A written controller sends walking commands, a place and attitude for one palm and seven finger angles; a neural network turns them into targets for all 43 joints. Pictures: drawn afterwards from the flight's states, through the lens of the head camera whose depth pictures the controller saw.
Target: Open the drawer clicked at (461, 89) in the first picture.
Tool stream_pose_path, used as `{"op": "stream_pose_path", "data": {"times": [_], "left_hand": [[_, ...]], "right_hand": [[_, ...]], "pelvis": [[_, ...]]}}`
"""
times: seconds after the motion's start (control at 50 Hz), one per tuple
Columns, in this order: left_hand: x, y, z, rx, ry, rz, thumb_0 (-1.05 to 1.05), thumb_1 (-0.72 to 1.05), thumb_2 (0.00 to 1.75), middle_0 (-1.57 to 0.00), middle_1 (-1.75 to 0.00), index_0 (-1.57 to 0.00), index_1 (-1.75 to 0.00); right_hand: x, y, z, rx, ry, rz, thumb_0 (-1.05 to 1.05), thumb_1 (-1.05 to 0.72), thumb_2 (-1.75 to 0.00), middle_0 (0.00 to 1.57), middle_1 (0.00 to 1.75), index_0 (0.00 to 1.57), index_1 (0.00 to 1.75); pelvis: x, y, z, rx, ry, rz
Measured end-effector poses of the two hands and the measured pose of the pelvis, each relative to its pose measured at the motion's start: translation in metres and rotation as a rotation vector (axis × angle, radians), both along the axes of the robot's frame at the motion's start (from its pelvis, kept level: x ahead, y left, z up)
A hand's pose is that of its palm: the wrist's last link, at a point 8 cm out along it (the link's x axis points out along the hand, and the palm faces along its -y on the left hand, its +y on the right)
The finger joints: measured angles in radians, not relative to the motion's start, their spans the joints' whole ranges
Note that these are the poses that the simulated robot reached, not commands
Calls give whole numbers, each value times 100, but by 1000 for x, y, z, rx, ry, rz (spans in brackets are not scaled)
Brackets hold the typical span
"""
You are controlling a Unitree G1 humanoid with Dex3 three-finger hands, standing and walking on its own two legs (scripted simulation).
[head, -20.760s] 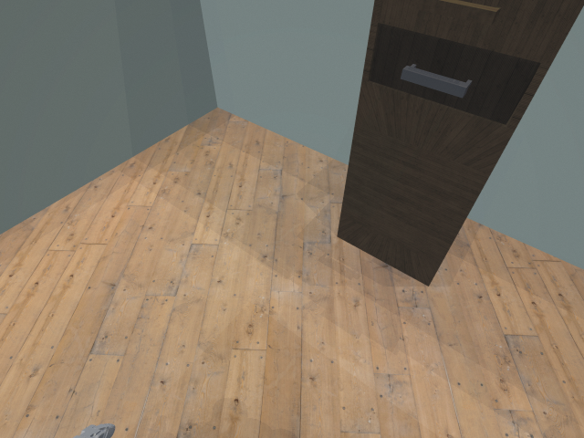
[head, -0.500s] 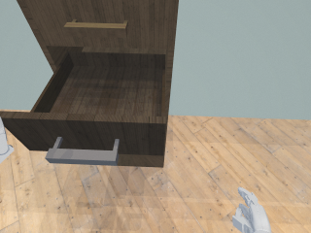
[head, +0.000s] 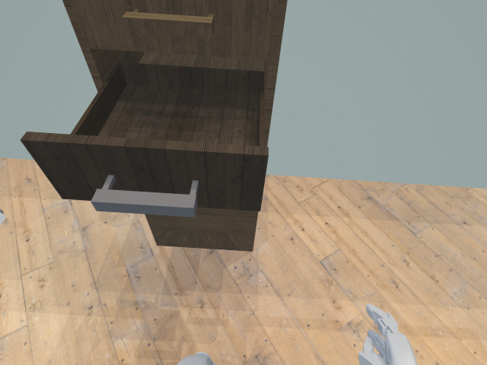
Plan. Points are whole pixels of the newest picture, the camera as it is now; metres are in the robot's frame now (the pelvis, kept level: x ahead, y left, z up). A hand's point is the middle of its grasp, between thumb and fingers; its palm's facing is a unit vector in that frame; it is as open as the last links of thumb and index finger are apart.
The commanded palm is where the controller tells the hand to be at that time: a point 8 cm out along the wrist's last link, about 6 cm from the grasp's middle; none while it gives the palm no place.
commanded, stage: step back with the hand held close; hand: left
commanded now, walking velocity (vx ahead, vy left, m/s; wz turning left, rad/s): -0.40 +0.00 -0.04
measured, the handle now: (149, 192) +0.37 +0.19 +0.07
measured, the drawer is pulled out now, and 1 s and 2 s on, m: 0.30 0.30 0.30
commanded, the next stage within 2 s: stop stepping back and stand still in 0.30 s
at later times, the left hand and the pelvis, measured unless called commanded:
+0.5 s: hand out of the picture +0.10 +0.23 +0.26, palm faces +0.40 -0.82 -0.42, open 7.4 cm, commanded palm +0.04 +0.28 +0.26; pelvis -0.12 +0.01 +0.00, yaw -5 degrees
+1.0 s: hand out of the picture +0.00 +0.24 +0.28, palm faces +0.45 -0.78 -0.43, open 7.4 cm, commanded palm -0.05 +0.29 +0.26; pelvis -0.19 +0.01 +0.02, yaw -3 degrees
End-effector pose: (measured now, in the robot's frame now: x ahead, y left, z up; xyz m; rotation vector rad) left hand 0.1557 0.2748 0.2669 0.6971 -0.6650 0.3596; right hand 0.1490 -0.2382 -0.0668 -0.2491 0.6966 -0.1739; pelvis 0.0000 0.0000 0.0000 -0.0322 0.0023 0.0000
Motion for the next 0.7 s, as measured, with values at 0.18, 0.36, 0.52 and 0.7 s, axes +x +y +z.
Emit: {"op": "stream_pose_path", "data": {"times": [0.18,0.36,0.52,0.7], "left_hand": [[-29,17,-5,-27,2,-39,1,88,89,-22,-30,-21,-30],[-64,22,4,-134,-13,-57,1,89,89,-21,-30,-21,-30],[-100,-6,2,-61,3,-158,1,89,89,-21,-30,-21,-30],[-126,25,0,-102,-5,-89,1,88,89,-22,-30,-21,-30]], "right_hand": [[-17,12,8,-43,19,1,1,-90,-90,20,30,20,30],[-47,41,27,19,-42,54,1,-90,-90,20,30,21,30],[-95,32,14,34,-36,50,1,-90,-90,20,30,21,30],[-182,12,10,-33,64,-99,1,-90,-90,20,30,20,30]], "pelvis": [[-30,18,1,-10,4,6],[-70,17,17,-55,23,-40],[-122,12,5,-9,45,-89],[-145,23,9,0,12,-56]]}}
